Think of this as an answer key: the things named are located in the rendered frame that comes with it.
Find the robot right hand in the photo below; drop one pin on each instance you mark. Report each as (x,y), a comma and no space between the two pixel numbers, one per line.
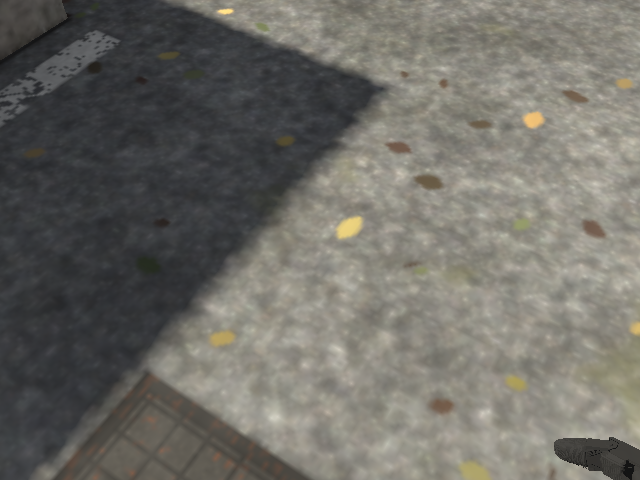
(616,459)

